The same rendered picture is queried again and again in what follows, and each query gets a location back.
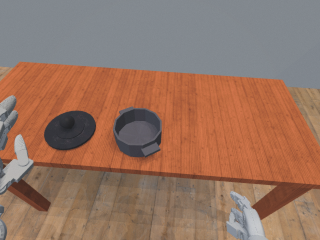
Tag table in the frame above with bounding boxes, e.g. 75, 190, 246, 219
0, 61, 320, 222

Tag left robot hand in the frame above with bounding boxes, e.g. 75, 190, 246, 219
0, 95, 34, 195

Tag pot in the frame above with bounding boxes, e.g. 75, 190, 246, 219
113, 106, 162, 158

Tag right robot hand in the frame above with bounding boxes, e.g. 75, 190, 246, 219
226, 191, 266, 240

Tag knob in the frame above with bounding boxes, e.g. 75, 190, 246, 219
59, 115, 75, 129

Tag lid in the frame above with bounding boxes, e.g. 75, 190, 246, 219
44, 110, 96, 150

